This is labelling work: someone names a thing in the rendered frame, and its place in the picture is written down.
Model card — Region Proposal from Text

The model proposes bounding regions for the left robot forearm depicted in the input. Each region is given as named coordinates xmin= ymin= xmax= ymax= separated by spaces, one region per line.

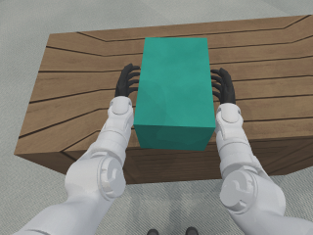
xmin=65 ymin=96 xmax=134 ymax=191

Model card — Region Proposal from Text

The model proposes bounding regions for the robot left hand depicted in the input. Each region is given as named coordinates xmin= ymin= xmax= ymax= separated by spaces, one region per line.
xmin=114 ymin=63 xmax=141 ymax=98

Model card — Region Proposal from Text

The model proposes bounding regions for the left robot upper arm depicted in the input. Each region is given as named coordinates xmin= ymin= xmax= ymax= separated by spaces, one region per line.
xmin=12 ymin=156 xmax=126 ymax=235

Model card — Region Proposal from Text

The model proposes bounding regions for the right robot forearm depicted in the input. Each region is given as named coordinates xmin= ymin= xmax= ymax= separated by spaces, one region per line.
xmin=214 ymin=103 xmax=274 ymax=183

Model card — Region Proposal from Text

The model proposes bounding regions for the pedestal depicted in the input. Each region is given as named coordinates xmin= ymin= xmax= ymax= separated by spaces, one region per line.
xmin=14 ymin=15 xmax=313 ymax=185

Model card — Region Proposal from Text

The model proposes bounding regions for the right robot upper arm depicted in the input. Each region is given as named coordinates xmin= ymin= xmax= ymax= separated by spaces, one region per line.
xmin=219 ymin=169 xmax=313 ymax=235

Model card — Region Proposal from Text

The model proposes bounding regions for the carton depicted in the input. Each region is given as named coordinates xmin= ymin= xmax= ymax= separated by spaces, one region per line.
xmin=133 ymin=37 xmax=216 ymax=151

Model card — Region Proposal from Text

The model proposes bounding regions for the robot right hand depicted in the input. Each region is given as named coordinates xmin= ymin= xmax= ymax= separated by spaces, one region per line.
xmin=210 ymin=68 xmax=236 ymax=105

